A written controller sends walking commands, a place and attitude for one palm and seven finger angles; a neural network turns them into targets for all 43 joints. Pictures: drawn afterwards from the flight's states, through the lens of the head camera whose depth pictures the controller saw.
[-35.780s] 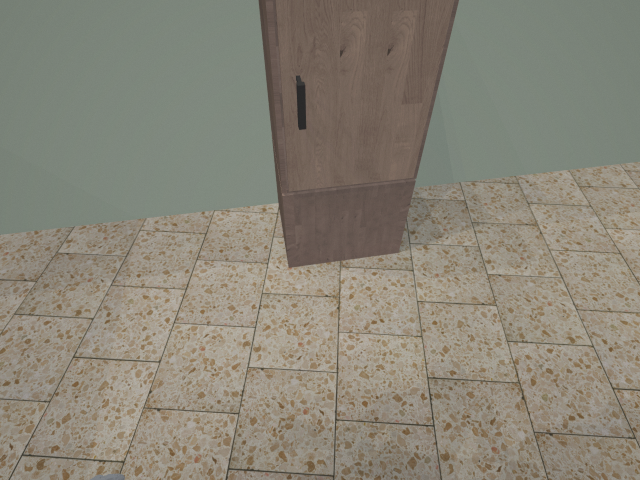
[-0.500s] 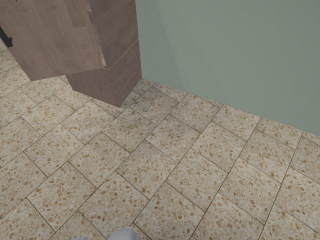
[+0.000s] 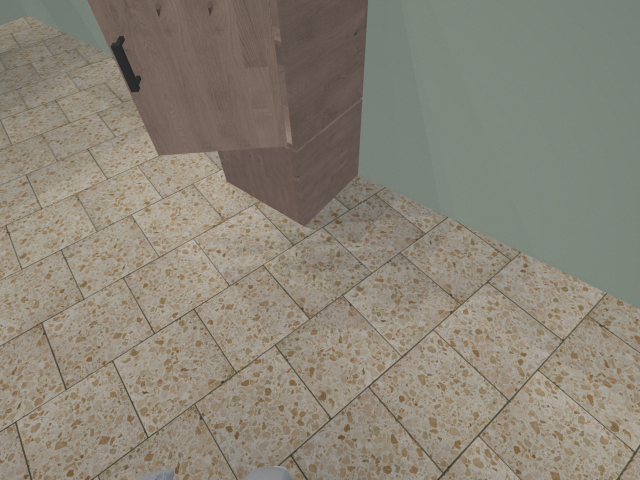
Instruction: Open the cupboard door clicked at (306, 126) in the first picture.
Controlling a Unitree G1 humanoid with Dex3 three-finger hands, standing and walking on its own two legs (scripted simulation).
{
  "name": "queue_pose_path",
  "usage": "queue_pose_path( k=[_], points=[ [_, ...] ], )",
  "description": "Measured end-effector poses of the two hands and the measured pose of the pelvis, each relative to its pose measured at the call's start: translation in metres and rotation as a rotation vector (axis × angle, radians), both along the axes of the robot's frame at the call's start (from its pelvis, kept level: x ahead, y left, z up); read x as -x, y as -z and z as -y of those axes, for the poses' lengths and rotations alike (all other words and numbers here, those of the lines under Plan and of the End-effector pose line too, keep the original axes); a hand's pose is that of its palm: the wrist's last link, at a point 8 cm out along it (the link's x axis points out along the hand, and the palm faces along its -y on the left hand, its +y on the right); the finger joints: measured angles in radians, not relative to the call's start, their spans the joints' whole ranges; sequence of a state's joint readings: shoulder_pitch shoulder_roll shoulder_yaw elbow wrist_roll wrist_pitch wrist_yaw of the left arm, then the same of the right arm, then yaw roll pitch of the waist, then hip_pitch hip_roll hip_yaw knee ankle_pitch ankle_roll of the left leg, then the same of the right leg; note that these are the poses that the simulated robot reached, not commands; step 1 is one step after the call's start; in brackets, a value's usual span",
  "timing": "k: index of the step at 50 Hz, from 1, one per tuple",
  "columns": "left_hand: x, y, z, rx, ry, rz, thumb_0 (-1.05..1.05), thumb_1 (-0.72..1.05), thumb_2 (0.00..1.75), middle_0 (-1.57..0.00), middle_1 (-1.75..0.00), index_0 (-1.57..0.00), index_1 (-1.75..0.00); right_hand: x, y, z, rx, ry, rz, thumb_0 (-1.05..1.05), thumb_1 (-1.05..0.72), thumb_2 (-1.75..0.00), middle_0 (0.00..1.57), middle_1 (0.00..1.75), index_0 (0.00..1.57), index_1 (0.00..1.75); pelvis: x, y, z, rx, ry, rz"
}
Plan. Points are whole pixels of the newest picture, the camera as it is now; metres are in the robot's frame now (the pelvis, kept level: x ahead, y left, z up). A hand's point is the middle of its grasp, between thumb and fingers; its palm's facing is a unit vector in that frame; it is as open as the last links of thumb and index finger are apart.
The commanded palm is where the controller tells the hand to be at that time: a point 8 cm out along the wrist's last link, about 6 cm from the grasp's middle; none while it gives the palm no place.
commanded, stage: turn to face it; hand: left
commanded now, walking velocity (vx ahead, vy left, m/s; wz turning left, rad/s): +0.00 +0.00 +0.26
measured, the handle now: (128, 64) +1.04 +0.56 -0.02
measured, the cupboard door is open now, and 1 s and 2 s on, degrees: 42 42 42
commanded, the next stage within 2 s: take the last steps up to it in 0.02 s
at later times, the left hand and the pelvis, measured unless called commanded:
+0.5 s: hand out of the picture +0.06 +0.24 -0.16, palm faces +0.18 -0.96 -0.20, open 7.4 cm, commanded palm none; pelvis +0.04 +0.04 +0.02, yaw +9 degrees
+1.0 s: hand out of the picture +0.11 +0.26 -0.16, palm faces +0.32 -0.93 -0.21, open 7.2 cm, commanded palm none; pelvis +0.18 +0.08 +0.01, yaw +14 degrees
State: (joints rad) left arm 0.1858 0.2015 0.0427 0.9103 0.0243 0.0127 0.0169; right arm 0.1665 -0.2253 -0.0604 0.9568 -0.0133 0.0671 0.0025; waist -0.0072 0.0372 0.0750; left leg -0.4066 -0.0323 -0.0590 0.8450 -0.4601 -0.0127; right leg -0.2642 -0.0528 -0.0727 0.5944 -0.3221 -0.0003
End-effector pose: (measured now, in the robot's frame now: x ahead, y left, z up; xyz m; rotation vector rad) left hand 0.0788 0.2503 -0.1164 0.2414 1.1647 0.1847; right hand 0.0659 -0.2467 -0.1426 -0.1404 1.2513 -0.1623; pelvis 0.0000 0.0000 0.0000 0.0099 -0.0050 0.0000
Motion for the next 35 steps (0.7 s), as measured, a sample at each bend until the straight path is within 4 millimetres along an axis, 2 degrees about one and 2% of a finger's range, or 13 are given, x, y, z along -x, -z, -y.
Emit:
queue_pose_path(
  k=[5,8,15,18,22,28,32,35],
  points=[
    [0.027,0.001,0.016,0.043,-0.045,-0.050,0.01,0.91,0.90,-0.20,-0.30,-0.20,-0.30,-0.004,-0.011,0.005,0.009,-0.018,-0.024,0.01,-0.90,-0.90,0.20,0.30,0.20,0.30,-0.002,-0.009,0.003,-0.016,-0.034,0.006],
    [0.043,0.007,0.017,0.068,-0.082,-0.079,0.01,0.92,0.90,-0.21,-0.30,-0.20,-0.30,-0.011,-0.017,0.000,0.023,-0.045,-0.028,0.01,-0.91,-0.90,0.20,0.30,0.20,0.30,-0.003,-0.011,0.000,-0.020,-0.054,0.005],
    [0.084,0.034,-0.011,0.120,-0.192,-0.161,0.01,0.92,0.90,-0.21,-0.30,-0.20,-0.30,-0.033,-0.019,-0.027,0.071,-0.148,0.006,0.00,-0.91,-0.90,0.20,0.30,0.20,0.30,-0.009,0.002,-0.022,0.005,-0.113,-0.002],
    [0.085,0.032,-0.024,0.114,-0.202,-0.197,0.01,0.92,0.90,-0.21,-0.30,-0.20,-0.30,-0.029,-0.022,-0.038,0.074,-0.158,0.005,0.00,-0.90,-0.90,0.20,0.30,0.20,0.30,-0.014,-0.001,-0.029,0.008,-0.120,-0.008],
    [0.061,0.018,-0.035,0.104,-0.203,-0.150,0.01,0.92,0.90,-0.20,-0.30,-0.20,-0.30,-0.015,-0.025,-0.050,0.052,-0.158,-0.050,0.00,-0.90,-0.90,0.20,0.30,0.20,0.30,-0.025,-0.011,-0.035,0.011,-0.140,-0.012],
    [0.001,0.002,-0.040,0.083,-0.173,-0.051,0.01,0.91,0.90,-0.20,-0.30,-0.20,-0.30,0.002,-0.018,-0.060,0.001,-0.136,-0.153,0.00,-0.90,-0.90,0.20,0.30,0.21,0.30,-0.050,-0.016,-0.037,0.010,-0.154,-0.010],
    [-0.046,-0.002,-0.034,0.068,-0.136,0.007,0.01,0.91,0.90,-0.20,-0.30,-0.20,-0.30,0.003,-0.007,-0.057,-0.029,-0.107,-0.210,0.00,-0.90,-0.90,0.20,0.30,0.21,0.30,-0.073,-0.010,-0.033,-0.005,-0.150,-0.006],
    [-0.074,0.003,-0.028,0.053,-0.136,0.071,0.01,0.91,0.90,-0.20,-0.30,-0.20,-0.30,-0.006,0.008,-0.050,-0.040,-0.106,-0.244,0.00,-0.90,-0.90,0.20,0.30,0.21,0.30,-0.092,0.002,-0.028,-0.013,-0.169,0.002]
  ],
)
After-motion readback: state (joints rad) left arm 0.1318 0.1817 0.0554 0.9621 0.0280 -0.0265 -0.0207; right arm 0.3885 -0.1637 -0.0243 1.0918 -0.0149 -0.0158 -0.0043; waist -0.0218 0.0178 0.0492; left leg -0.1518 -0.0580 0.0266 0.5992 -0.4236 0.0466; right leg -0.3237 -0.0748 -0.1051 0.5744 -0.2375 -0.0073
